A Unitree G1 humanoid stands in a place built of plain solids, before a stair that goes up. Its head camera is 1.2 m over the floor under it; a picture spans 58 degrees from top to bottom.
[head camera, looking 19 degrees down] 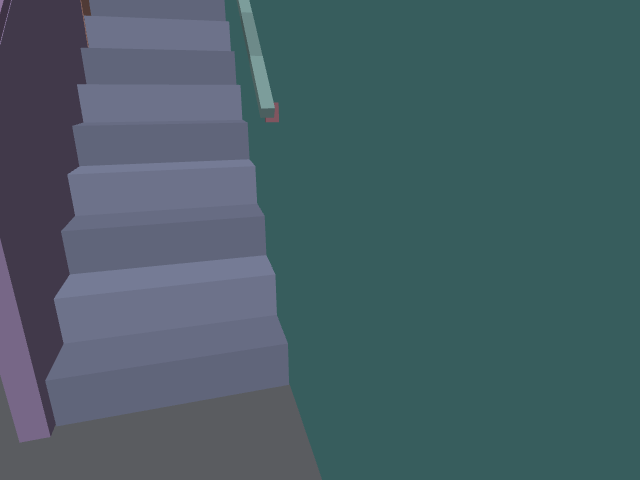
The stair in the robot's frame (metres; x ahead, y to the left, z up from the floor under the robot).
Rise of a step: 0.21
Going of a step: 0.25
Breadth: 0.90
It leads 16 degrees to the left of straight ahead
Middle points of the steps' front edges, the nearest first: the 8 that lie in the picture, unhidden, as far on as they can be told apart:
1.44 0.57 0.21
1.69 0.63 0.41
1.93 0.70 0.62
2.18 0.77 0.82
2.42 0.84 1.03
2.67 0.91 1.24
2.91 0.98 1.44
3.16 1.05 1.65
